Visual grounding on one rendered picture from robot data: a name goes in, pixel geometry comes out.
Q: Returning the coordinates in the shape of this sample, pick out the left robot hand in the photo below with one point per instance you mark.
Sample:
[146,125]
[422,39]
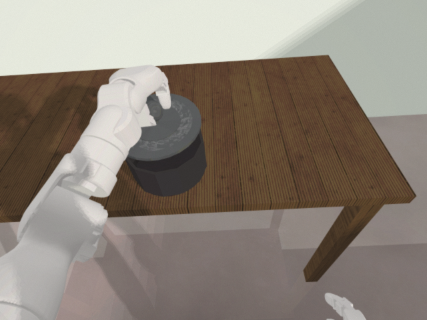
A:
[153,80]

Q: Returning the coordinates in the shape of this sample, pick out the lid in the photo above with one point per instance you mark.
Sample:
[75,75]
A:
[174,132]

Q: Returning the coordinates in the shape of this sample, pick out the table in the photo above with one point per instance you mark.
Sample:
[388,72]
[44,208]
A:
[283,133]

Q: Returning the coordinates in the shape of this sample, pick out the knob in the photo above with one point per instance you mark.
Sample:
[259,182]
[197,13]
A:
[155,109]

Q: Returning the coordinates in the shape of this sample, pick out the pot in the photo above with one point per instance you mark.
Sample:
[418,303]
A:
[173,175]

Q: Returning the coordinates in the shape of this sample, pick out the robot left upper arm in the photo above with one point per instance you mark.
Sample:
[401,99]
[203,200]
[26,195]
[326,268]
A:
[66,228]

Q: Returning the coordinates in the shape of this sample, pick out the robot left forearm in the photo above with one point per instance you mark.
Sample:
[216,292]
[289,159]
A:
[90,169]

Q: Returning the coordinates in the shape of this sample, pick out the right robot hand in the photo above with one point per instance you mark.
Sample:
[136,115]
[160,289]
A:
[343,307]

